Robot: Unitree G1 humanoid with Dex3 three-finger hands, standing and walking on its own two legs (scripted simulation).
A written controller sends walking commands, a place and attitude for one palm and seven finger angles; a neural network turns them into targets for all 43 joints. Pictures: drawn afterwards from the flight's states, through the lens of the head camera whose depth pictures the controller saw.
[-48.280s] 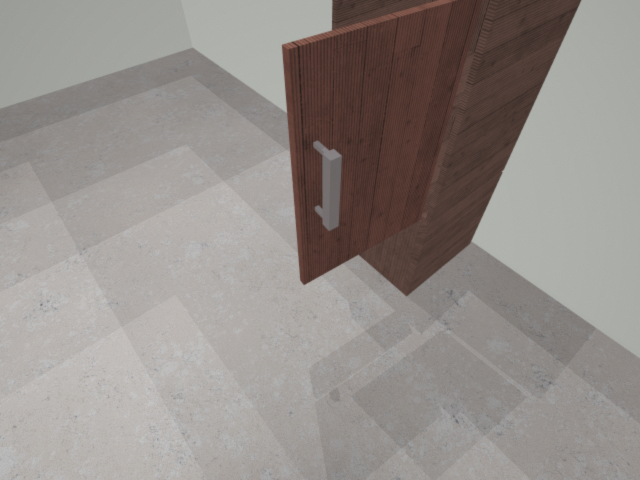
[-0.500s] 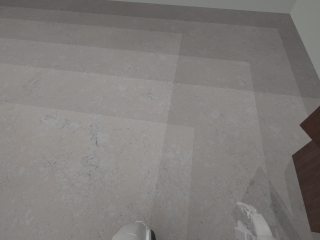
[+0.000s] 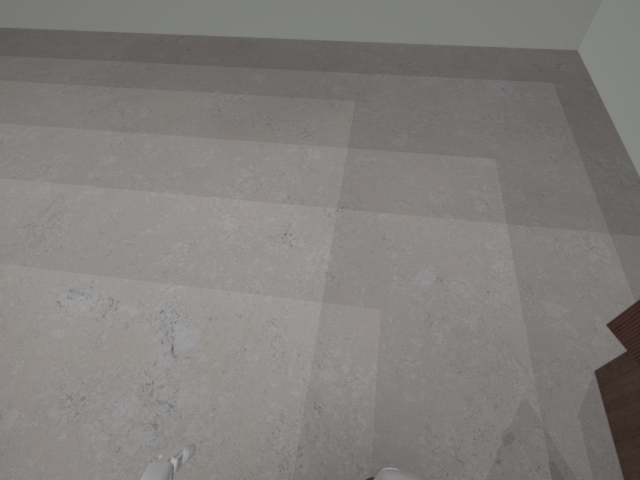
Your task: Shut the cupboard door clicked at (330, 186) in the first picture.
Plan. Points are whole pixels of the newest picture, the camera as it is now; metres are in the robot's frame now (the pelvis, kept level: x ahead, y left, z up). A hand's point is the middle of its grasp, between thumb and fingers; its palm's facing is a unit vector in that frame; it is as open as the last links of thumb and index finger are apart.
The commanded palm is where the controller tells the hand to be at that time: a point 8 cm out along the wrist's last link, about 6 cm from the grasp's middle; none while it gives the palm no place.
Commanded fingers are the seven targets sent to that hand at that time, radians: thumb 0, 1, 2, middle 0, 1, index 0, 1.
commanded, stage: turn to face it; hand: left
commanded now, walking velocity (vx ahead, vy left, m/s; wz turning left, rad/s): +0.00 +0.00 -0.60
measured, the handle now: out of the picture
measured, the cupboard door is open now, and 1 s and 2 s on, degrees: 26 26 26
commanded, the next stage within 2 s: take the last steps up to it in 1.94 s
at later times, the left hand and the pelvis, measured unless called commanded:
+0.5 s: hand (181, 451) +0.18 +0.22 -0.16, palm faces -0.21 -0.96 -0.20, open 7.4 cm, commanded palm none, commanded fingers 0.00 0.90 0.90 -0.20 -0.30 -0.20 -0.30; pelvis +0.06 +0.03 +0.01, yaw -17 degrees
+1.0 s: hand (248, 384) +0.28 +0.14 -0.17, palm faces -0.53 -0.83 -0.20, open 7.4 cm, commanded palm none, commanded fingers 0.00 0.90 0.90 -0.20 -0.30 -0.20 -0.30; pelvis +0.09 +0.02 +0.00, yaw -34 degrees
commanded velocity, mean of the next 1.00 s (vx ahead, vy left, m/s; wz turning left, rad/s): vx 0.00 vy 0.00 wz -0.60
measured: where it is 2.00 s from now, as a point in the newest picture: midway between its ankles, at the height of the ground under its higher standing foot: outside the picture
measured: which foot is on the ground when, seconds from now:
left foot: up 0.00-0.28, down 0.30-0.66, up 0.68-0.98, down 1.00-1.00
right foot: down 0.00-0.30, up 0.32-0.64, down 0.66-1.00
